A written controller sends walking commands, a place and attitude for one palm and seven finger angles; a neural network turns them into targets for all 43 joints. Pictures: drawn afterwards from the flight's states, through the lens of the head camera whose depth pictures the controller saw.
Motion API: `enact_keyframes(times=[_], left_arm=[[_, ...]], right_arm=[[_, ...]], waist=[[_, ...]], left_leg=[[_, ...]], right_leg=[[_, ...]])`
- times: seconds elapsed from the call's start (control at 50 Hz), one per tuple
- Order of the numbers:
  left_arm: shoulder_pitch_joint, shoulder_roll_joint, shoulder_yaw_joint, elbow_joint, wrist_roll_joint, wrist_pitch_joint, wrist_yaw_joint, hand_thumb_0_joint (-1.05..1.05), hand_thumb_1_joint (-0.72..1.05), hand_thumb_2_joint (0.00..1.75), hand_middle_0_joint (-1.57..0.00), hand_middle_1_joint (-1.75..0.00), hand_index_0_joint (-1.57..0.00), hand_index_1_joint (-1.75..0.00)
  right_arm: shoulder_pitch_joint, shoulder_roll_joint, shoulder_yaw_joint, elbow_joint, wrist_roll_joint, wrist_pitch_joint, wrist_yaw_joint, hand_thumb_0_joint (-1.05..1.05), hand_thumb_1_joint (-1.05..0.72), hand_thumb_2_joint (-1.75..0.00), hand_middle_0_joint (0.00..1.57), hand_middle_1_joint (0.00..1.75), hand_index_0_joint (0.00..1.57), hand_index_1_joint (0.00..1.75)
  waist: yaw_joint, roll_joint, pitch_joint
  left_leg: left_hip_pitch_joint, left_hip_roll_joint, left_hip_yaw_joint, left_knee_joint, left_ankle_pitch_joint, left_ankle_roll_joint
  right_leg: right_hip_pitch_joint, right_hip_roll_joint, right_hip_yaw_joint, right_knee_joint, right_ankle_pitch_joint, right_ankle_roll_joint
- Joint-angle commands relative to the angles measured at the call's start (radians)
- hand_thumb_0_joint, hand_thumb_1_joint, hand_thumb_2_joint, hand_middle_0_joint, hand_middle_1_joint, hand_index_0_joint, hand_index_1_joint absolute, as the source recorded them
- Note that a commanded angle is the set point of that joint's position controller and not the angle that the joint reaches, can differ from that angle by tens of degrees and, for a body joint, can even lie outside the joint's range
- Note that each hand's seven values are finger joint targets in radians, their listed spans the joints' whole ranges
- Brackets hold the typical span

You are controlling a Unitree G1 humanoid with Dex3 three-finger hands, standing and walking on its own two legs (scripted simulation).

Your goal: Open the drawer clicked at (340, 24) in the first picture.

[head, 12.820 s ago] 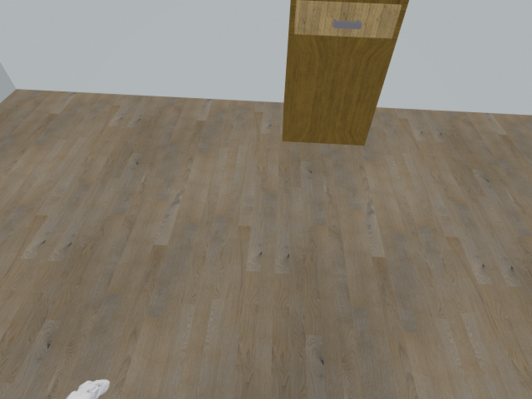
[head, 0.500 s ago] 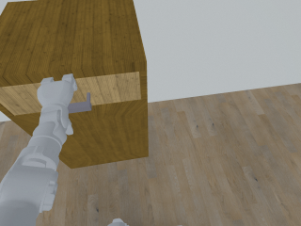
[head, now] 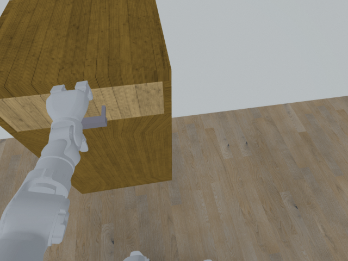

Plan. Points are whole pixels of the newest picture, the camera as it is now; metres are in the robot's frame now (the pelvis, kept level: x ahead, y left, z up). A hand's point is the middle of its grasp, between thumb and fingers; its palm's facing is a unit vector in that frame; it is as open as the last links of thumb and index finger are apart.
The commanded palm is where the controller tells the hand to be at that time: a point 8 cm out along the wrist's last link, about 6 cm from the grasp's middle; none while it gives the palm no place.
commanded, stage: move the hooked fingers above the handle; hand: left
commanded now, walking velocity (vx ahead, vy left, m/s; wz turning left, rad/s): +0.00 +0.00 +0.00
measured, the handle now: (84, 117) +0.51 +0.24 -0.02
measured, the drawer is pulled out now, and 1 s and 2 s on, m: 0.00 0.00 0.00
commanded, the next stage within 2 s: none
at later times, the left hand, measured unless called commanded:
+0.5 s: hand (83, 115) +0.47 +0.21 +0.03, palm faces +0.07 -0.02 -1.00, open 13.7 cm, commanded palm +0.44 +0.24 +0.09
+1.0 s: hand (83, 116) +0.47 +0.21 +0.03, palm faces +0.09 -0.05 -0.99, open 13.8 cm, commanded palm +0.44 +0.24 +0.09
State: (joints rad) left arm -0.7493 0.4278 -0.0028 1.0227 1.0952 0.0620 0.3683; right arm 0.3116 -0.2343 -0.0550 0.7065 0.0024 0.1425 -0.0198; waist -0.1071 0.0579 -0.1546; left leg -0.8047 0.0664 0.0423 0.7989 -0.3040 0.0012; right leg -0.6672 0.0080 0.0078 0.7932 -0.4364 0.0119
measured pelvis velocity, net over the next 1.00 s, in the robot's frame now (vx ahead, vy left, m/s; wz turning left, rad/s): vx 0.00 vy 0.00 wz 0.02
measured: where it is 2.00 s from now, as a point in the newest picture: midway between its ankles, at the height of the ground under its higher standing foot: outside the picture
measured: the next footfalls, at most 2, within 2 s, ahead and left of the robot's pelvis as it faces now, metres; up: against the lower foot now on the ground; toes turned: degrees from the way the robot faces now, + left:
none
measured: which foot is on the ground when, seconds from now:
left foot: down 0.00-1.00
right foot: down 0.00-1.00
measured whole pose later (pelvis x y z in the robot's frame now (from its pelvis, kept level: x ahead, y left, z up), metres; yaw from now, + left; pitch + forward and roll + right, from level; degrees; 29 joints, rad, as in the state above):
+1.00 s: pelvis +0.00 +0.00 -0.01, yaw +1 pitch +19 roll -2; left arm -0.71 0.45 0.00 0.90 1.11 -0.09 0.41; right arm 0.30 -0.25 -0.07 0.70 -0.01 0.12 -0.03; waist -0.11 0.05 -0.14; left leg -0.87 0.06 0.02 0.86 -0.32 0.00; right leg -0.72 0.01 -0.01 0.85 -0.46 0.01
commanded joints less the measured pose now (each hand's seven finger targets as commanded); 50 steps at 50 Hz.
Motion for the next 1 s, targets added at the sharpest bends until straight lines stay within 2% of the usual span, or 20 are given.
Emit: enact_keyframes(times=[0.0, 0.06, 0.08, 0.16, 0.18, 0.22, 0.26, 0.28, 0.34, 0.38, 0.4, 0.48, 0.56, 0.6, 0.66, 0.72, 0.8, 0.88, 0.94, 0.98], left_arm=[[-0.374, 0.339, 0.063, -0.136, -0.032, 0.035, -0.027, 0.00, -0.50, 0.30, -0.30, -1.20, -0.30, -1.20], [-0.394, 0.221, -0.043, -0.186, -0.046, -0.027, -0.099, 0.00, -0.50, 0.30, -0.30, -1.20, -0.30, -1.20], [-0.409, 0.179, -0.081, -0.225, -0.051, -0.058, -0.117, 0.00, -0.50, 0.30, -0.30, -1.20, -0.30, -1.20], [-0.430, 0.100, -0.131, -0.318, -0.082, -0.163, -0.151, 0.00, -0.50, 0.30, -0.30, -1.20, -0.30, -1.20], [-0.426, 0.136, -0.095, -0.336, -0.079, -0.185, -0.141, 0.00, -0.50, 0.30, -0.30, -1.20, -0.30, -1.20], [-0.448, 0.201, -0.035, -0.327, -0.060, -0.203, -0.101, 0.00, -0.50, 0.30, -0.30, -1.20, -0.30, -1.20], [-0.456, 0.319, 0.074, -0.324, -0.036, -0.203, -0.038, 0.00, -0.50, 0.30, -0.30, -1.20, -0.30, -1.20], [-0.466, 0.342, 0.096, -0.332, -0.019, -0.193, -0.002, 0.00, -0.50, 0.30, -0.30, -1.20, -0.30, -1.20], [-0.412, 0.397, 0.162, -0.284, 0.007, -0.115, 0.090, 0.00, -0.50, 0.30, -0.30, -1.20, -0.30, -1.20], [-0.396, 0.403, 0.153, -0.215, 0.013, -0.034, 0.111, 0.00, -0.50, 0.30, -0.30, -1.20, -0.30, -1.20], [-0.391, 0.364, 0.118, -0.194, 0.009, 0.005, 0.106, 0.00, -0.50, 0.30, -0.30, -1.20, -0.30, -1.20], [-0.408, 0.417, 0.130, -0.175, -0.020, 0.082, 0.050, 0.00, -0.50, 0.30, -0.30, -1.20, -0.30, -1.20], [-0.402, 0.387, 0.082, -0.131, -0.049, 0.073, -0.043, 0.00, -0.50, 0.30, -0.30, -1.20, -0.30, -1.20], [-0.385, 0.293, -0.001, -0.141, -0.048, 0.022, -0.100, 0.00, -0.50, 0.30, -0.30, -1.20, -0.30, -1.20], [-0.360, 0.129, -0.121, -0.242, -0.067, -0.089, -0.172, 0.00, -0.50, 0.30, -0.30, -1.20, -0.30, -1.20], [-0.354, 0.104, -0.127, -0.288, -0.085, -0.177, -0.187, 0.00, -0.50, 0.30, -0.30, -1.20, -0.30, -1.20], [-0.433, 0.243, 0.010, -0.346, -0.052, -0.229, -0.089, 0.00, -0.50, 0.30, -0.30, -1.20, -0.30, -1.20], [-0.465, 0.436, 0.182, -0.355, 0.006, -0.177, 0.075, 0.00, -0.50, 0.30, -0.30, -1.20, -0.30, -1.20], [-0.447, 0.424, 0.167, -0.310, 0.015, -0.062, 0.141, 0.00, -0.50, 0.30, -0.30, -1.20, -0.30, -1.20], [-0.391, 0.418, 0.158, -0.223, 0.006, 0.027, 0.126, 0.00, -0.50, 0.30, -0.30, -1.20, -0.30, -1.20]], right_arm=[[0.091, -0.167, -0.052, -0.077, 0.010, -0.011, -0.033, 0.00, -0.90, -0.90, 0.20, 0.30, 0.20, 0.30], [0.100, -0.162, -0.058, -0.078, 0.009, -0.024, -0.042, 0.00, -0.90, -0.90, 0.20, 0.30, 0.20, 0.30], [0.106, -0.162, -0.063, -0.072, 0.007, -0.031, -0.044, 0.00, -0.90, -0.90, 0.20, 0.30, 0.20, 0.30], [0.126, -0.151, -0.072, -0.063, -0.004, -0.043, -0.044, 0.00, -0.90, -0.90, 0.20, 0.30, 0.20, 0.30], [0.131, -0.154, -0.075, -0.059, -0.006, -0.044, -0.042, 0.00, -0.90, -0.90, 0.20, 0.30, 0.20, 0.30], [0.135, -0.156, -0.072, -0.049, -0.008, -0.040, -0.038, 0.00, -0.90, -0.90, 0.20, 0.30, 0.20, 0.30], [0.132, -0.162, -0.069, -0.045, -0.010, -0.039, -0.034, 0.00, -0.90, -0.90, 0.20, 0.30, 0.20, 0.30], [0.129, -0.160, -0.066, -0.051, -0.012, -0.038, -0.029, 0.00, -0.90, -0.90, 0.20, 0.30, 0.20, 0.30], [0.099, -0.157, -0.061, -0.060, -0.019, -0.031, -0.018, 0.00, -0.90, -0.90, 0.20, 0.30, 0.20, 0.30], [0.086, -0.162, -0.055, -0.062, -0.017, -0.024, -0.012, 0.00, -0.90, -0.90, 0.20, 0.30, 0.20, 0.30], [0.085, -0.161, -0.058, -0.066, -0.014, -0.022, -0.007, 0.00, -0.90, -0.90, 0.20, 0.30, 0.20, 0.30], [0.086, -0.170, -0.052, -0.069, 0.002, 0.001, -0.018, 0.00, -0.90, -0.90, 0.20, 0.30, 0.20, 0.30], [0.073, -0.170, -0.041, -0.071, 0.016, 0.003, -0.045, 0.00, -0.90, -0.90, 0.20, 0.30, 0.20, 0.30], [0.080, -0.171, -0.047, -0.074, 0.018, -0.009, -0.055, 0.00, -0.90, -0.90, 0.20, 0.30, 0.20, 0.30], [0.097, -0.154, -0.059, -0.080, 0.007, -0.025, -0.053, 0.00, -0.90, -0.90, 0.20, 0.30, 0.20, 0.30], [0.114, -0.153, -0.065, -0.069, -0.001, -0.033, -0.051, 0.00, -0.90, -0.90, 0.20, 0.30, 0.20, 0.30], [0.128, -0.156, -0.072, -0.056, -0.005, -0.035, -0.038, 0.00, -0.90, -0.90, 0.20, 0.30, 0.20, 0.30], [0.107, -0.161, -0.065, -0.060, -0.018, -0.033, -0.029, 0.00, -0.90, -0.90, 0.20, 0.30, 0.20, 0.30], [0.076, -0.157, -0.058, -0.066, -0.017, -0.031, -0.021, 0.00, -0.90, -0.90, 0.20, 0.30, 0.20, 0.30], [0.078, -0.164, -0.055, -0.061, -0.014, -0.020, -0.013, 0.00, -0.90, -0.90, 0.20, 0.30, 0.20, 0.30]], waist=[[0.012, -0.062, -0.356], [-0.025, -0.067, -0.313], [-0.034, -0.034, -0.305], [-0.049, -0.011, -0.278], [-0.034, 0.026, -0.305], [-0.025, 0.029, -0.301], [0.004, 0.027, -0.326], [0.014, 0.071, -0.369], [0.049, 0.079, -0.423], [0.050, 0.066, -0.439], [0.047, 0.076, -0.439], [0.043, -0.024, -0.486], [0.012, -0.110, -0.366], [-0.014, -0.092, -0.310], [-0.033, -0.041, -0.295], [-0.038, -0.018, -0.242], [-0.012, 0.031, -0.298], [0.038, 0.095, -0.428], [0.052, 0.113, -0.484], [0.058, 0.078, -0.528]], left_leg=[[0.355, -0.075, 0.019, -0.065, 0.254, 0.051], [0.398, -0.073, 0.010, -0.069, 0.244, 0.055], [0.433, -0.070, 0.004, -0.071, 0.247, 0.055], [0.503, -0.065, -0.025, -0.053, 0.273, 0.053], [0.517, -0.066, -0.029, -0.049, 0.277, 0.050], [0.487, -0.066, -0.039, -0.038, 0.265, 0.045], [0.437, -0.070, -0.042, -0.025, 0.287, 0.044], [0.437, -0.073, -0.041, -0.018, 0.303, 0.041], [0.397, -0.076, -0.028, 0.000, 0.346, 0.033], [0.372, -0.077, -0.013, -0.002, 0.348, 0.032], [0.378, -0.076, -0.002, -0.006, 0.344, 0.031], [0.370, -0.077, 0.017, -0.031, 0.336, 0.041], [0.324, -0.080, 0.021, -0.070, 0.245, 0.053], [0.360, -0.077, 0.019, -0.077, 0.226, 0.058], [0.452, -0.074, 0.002, -0.068, 0.269, 0.056], [0.469, -0.069, -0.020, -0.054, 0.254, 0.054], [0.459, -0.066, -0.040, -0.024, 0.269, 0.046], [0.402, -0.075, -0.043, 0.009, 0.316, 0.037], [0.391, -0.079, -0.016, 0.016, 0.346, 0.032], [0.399, -0.078, -0.003, 0.009, 0.372, 0.030]], right_leg=[[0.154, 0.049, -0.032, -0.147, 0.400, -0.022], [0.112, 0.049, -0.030, -0.168, 0.376, -0.023], [0.076, 0.051, -0.032, -0.171, 0.359, -0.024], [-0.007, 0.055, -0.043, -0.161, 0.305, -0.034], [-0.021, 0.057, -0.043, -0.152, 0.296, -0.036], [-0.046, 0.059, -0.049, -0.129, 0.276, -0.041], [-0.028, 0.059, -0.051, -0.102, 0.290, -0.047], [-0.028, 0.061, -0.053, -0.084, 0.300, -0.048], [0.003, 0.064, -0.064, -0.050, 0.335, -0.051], [0.037, 0.064, -0.064, -0.049, 0.362, -0.046], [0.043, 0.065, -0.063, -0.061, 0.371, -0.043], [0.172, 0.057, -0.042, -0.095, 0.454, -0.026], [0.206, 0.041, -0.026, -0.152, 0.430, -0.013], [0.151, 0.042, -0.024, -0.171, 0.406, -0.015], [0.084, 0.049, -0.032, -0.174, 0.380, -0.027], [-0.006, 0.054, -0.040, -0.161, 0.310, -0.032], [-0.058, 0.058, -0.048, -0.109, 0.278, -0.044], [-0.031, 0.061, -0.056, -0.043, 0.296, -0.051], [0.021, 0.063, -0.061, -0.035, 0.348, -0.047], [0.080, 0.065, -0.060, -0.043, 0.406, -0.041]])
